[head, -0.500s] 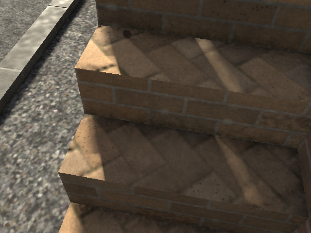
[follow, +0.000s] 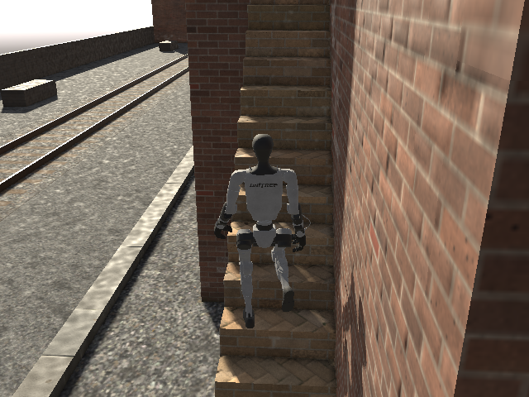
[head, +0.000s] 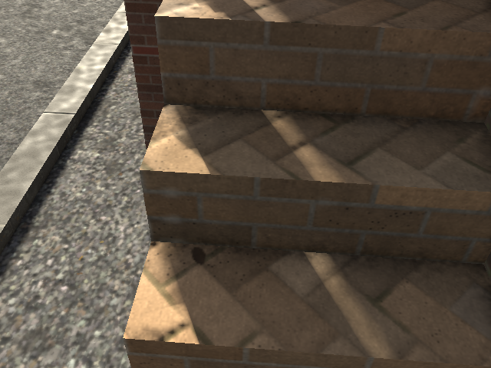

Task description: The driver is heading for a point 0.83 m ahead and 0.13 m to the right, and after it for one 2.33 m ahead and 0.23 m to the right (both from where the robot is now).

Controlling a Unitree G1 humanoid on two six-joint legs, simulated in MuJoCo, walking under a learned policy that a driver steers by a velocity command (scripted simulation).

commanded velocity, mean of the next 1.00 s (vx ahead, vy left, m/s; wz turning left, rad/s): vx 0.50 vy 0.00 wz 0.00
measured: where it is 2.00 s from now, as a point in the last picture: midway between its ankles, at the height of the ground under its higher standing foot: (366, 32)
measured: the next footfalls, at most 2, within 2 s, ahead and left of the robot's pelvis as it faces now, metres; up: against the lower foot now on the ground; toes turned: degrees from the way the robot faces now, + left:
right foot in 0.32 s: +0.30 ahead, -0.10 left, +0.21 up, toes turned +0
left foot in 0.76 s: +0.57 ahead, +0.09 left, +0.41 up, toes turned +6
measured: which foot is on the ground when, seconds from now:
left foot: down 0.00-0.34, up 0.36-0.74, down 0.76-1.00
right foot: up 0.00-0.30, down 0.32-0.84, up 0.86-1.00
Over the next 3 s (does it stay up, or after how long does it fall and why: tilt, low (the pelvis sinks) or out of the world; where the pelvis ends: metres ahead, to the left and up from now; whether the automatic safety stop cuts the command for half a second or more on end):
stays up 1.40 -0.12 1.21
